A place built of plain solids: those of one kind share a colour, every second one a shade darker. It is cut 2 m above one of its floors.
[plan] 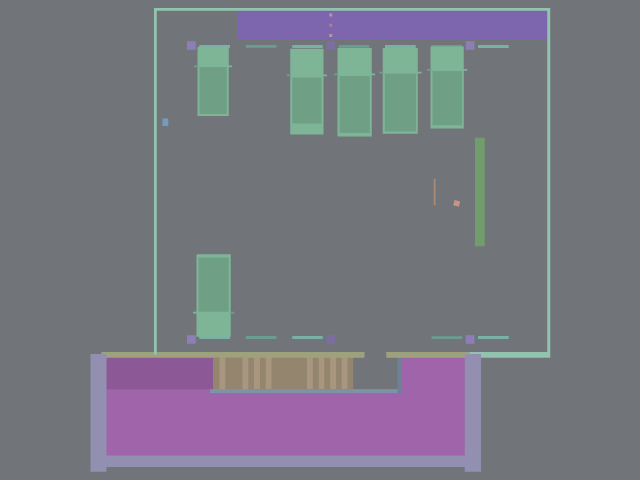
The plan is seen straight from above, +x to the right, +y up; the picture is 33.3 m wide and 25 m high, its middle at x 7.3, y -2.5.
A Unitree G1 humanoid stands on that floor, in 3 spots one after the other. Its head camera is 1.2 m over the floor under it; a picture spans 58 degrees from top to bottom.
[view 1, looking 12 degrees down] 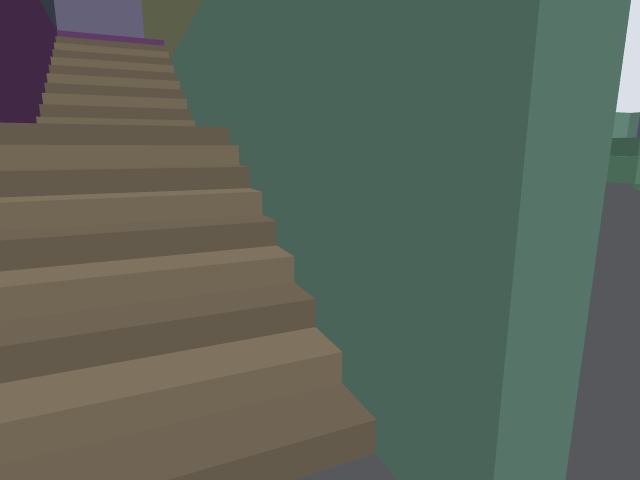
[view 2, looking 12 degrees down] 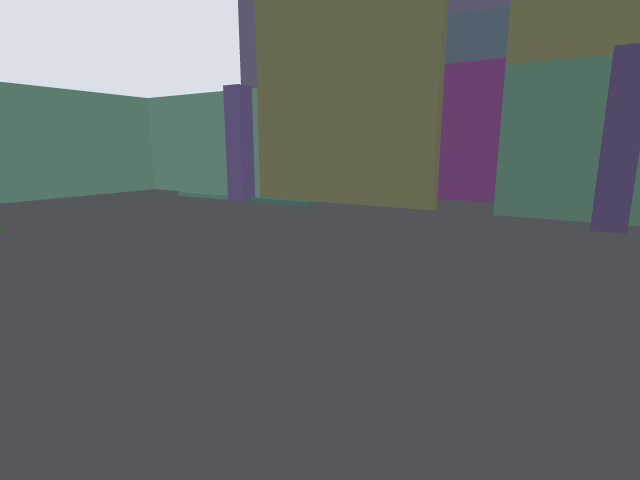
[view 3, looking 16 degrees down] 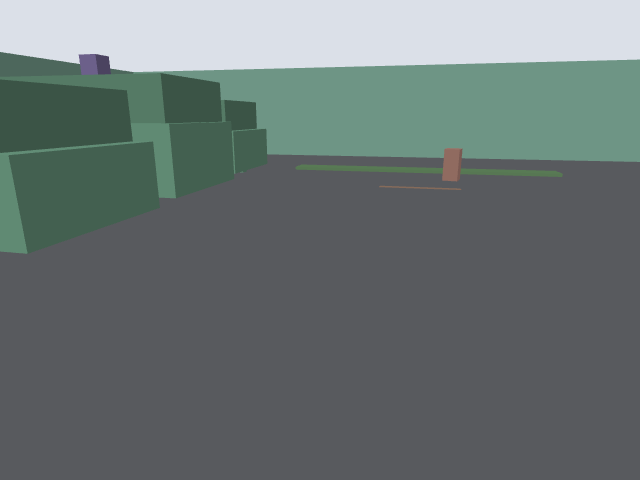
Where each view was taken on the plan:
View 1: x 10.33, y -9.45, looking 156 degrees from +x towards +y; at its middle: wall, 2.07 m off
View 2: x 8.14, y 0.00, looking -58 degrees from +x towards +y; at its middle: ground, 5.77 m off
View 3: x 5.64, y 0.00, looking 13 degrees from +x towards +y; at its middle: ground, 4.35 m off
